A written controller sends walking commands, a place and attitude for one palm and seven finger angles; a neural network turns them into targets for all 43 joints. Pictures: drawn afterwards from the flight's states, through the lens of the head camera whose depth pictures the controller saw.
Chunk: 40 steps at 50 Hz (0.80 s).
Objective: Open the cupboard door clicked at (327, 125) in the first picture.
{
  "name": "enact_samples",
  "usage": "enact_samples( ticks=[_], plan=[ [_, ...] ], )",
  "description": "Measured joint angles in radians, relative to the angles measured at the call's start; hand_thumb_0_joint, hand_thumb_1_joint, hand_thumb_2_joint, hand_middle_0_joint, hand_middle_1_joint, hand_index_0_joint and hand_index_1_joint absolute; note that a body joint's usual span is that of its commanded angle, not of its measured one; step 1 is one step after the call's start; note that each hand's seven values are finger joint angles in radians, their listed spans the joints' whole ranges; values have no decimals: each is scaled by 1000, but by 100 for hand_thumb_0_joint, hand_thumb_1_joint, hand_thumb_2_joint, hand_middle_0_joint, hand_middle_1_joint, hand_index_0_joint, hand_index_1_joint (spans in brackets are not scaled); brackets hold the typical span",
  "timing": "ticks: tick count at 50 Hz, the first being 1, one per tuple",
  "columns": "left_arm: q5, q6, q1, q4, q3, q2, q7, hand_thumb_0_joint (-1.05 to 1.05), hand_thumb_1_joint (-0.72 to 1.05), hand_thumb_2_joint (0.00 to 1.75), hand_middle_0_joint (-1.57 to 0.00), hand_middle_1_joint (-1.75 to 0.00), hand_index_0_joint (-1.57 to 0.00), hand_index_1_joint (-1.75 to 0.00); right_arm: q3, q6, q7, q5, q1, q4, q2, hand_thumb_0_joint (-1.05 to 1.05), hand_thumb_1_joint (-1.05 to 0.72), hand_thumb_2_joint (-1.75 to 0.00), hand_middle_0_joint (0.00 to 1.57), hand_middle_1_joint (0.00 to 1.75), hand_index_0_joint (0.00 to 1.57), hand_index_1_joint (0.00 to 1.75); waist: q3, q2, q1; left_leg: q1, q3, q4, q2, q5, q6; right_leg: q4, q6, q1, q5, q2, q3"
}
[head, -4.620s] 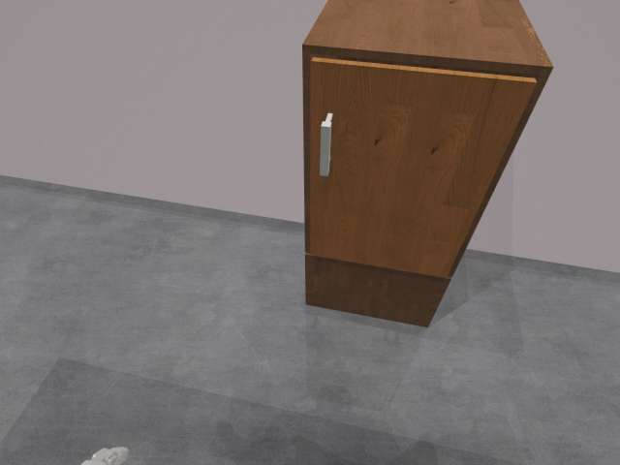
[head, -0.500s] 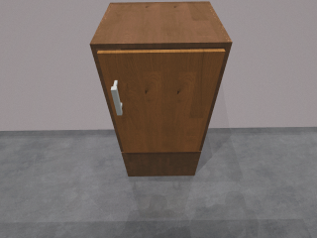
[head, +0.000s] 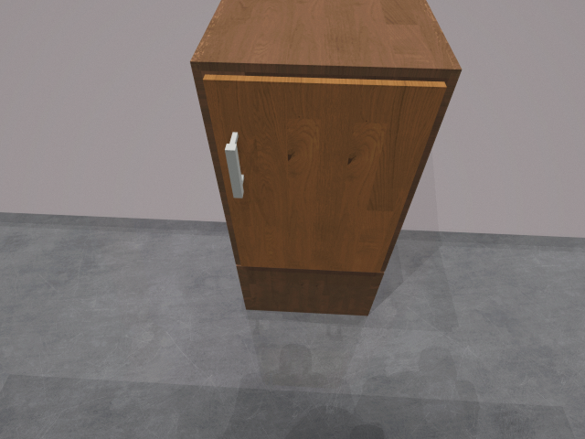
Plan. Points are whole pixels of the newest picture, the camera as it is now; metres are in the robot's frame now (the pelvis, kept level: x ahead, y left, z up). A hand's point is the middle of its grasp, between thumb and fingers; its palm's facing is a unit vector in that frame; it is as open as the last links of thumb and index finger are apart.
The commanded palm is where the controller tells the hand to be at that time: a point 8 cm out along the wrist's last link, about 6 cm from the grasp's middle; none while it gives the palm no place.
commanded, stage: look again from close up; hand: left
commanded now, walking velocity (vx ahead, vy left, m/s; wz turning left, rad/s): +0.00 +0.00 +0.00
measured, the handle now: (236, 165) +0.60 +0.17 -0.01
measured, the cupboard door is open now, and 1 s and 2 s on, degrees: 0 0 0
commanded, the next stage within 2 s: shuffle to correct the standing spot in 0.42 s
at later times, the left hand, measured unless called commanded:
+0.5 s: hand out of the picture -0.02 +0.24 -0.17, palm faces +0.00 -0.98 -0.21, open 7.4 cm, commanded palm none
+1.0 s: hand out of the picture +0.01 +0.15 -0.18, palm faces +0.07 -0.99 -0.13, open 7.3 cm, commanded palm none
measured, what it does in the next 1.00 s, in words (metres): stands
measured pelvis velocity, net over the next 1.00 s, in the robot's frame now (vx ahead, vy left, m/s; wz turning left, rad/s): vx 0.05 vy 0.00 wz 0.01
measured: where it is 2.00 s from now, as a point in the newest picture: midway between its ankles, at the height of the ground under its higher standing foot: outside the picture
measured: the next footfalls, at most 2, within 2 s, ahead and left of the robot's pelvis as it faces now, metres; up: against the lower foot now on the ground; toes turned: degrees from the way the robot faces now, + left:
left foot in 1.08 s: +0.12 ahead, +0.09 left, +0.00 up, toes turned +7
right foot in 1.50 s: +0.22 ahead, -0.21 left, +0.00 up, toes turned -6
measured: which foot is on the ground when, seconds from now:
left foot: down 0.00-0.86, up 0.88-1.00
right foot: down 0.00-1.00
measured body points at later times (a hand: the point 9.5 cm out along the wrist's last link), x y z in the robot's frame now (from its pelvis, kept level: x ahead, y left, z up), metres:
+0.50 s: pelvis -0.03 +0.06 +0.00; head -0.03 +0.06 +0.45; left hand -0.02 +0.30 -0.16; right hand -0.02 -0.17 -0.15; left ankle -0.01 +0.12 -0.74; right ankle -0.01 -0.10 -0.74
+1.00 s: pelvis +0.05 +0.00 -0.01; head +0.07 +0.01 +0.44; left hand +0.01 +0.21 -0.17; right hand +0.06 -0.23 -0.16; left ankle +0.01 +0.09 -0.70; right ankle -0.01 -0.11 -0.74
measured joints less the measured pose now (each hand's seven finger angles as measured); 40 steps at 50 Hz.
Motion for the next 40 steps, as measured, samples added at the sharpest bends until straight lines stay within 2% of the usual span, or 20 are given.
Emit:
enact_samples(
  ticks=[1,3,6,11,19,28,32,37,40],
  plan=[
    [3,-5,8,-9,-3,1,-1,0,91,90,-20,-30,-20,-30,0,-1,4,1,-2,-18,-2,1,-91,-90,20,30,20,30,-2,3,-2,-12,-5,26,-2,-26,5,7,2,-9,2,1,3],
    [7,-4,16,-25,-7,6,-4,0,91,90,-20,-30,-20,-30,2,-11,10,1,0,-49,-2,1,-91,-90,20,30,20,30,-10,11,-12,-4,-9,-12,-9,-14,10,35,11,-28,-5,-2,2],
    [2,14,4,-35,-6,28,-8,0,91,90,-20,-30,-20,-30,13,-32,14,-6,11,-66,20,1,-91,-90,20,30,19,30,-16,-11,-13,-2,3,-12,-38,14,43,79,31,-41,-22,-33,14],
    [5,31,-10,-59,-5,54,-17,0,91,90,-20,-30,-20,-30,20,-34,6,-11,41,-80,20,0,-94,-90,20,30,20,30,-52,-15,-8,6,27,-38,-69,21,76,67,27,-45,-6,-57,43],
    [9,33,-19,-74,-7,80,-29,0,91,90,-20,-30,-20,-30,32,-35,14,-15,76,-70,14,0,-94,-90,20,30,20,30,-61,-25,-19,5,49,-107,-98,71,98,36,26,-68,26,-78,72],
    [5,29,-3,-46,-16,64,-34,0,91,90,-20,-30,-20,-30,43,-37,16,-14,122,-18,28,1,-91,-90,20,30,20,30,-49,-30,-25,11,49,-140,-101,85,94,11,41,-66,39,-79,74],
    [9,30,11,-32,-17,51,-41,0,91,90,-20,-30,-20,-30,42,-35,15,-16,137,-2,37,1,-91,-90,20,30,20,30,-52,-32,-31,15,46,-130,-92,69,87,41,20,-71,-11,-69,72],
    [14,33,31,-28,-8,39,-55,0,91,90,-20,-30,-20,-30,31,-34,10,-20,154,4,45,1,-90,-90,20,30,20,30,-61,-32,-37,10,44,-90,-67,26,67,78,-1,-77,-49,-49,65],
    [13,27,36,-27,-2,31,-60,0,91,90,-20,-30,-20,-30,25,-38,5,-21,160,7,43,1,-90,-90,20,30,20,30,-64,-23,-39,5,37,-54,-45,-9,47,86,17,-71,-41,-33,54]
  ],
)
